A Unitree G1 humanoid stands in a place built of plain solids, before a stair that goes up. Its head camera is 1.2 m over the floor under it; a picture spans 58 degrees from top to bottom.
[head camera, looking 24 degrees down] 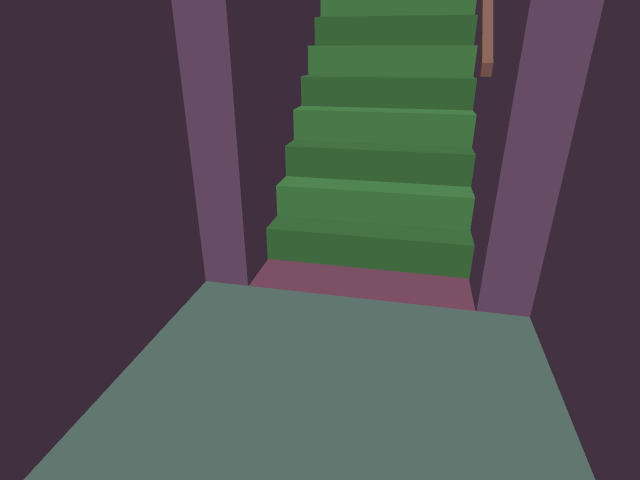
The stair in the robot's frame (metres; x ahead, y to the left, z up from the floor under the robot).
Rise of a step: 0.20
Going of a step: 0.23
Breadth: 1.20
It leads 12 degrees to the right of straight ahead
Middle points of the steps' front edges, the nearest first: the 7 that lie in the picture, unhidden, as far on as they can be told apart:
2.29 -0.26 0.20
2.51 -0.31 0.40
2.73 -0.36 0.61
2.95 -0.40 0.81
3.17 -0.45 1.01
3.39 -0.50 1.21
3.61 -0.54 1.42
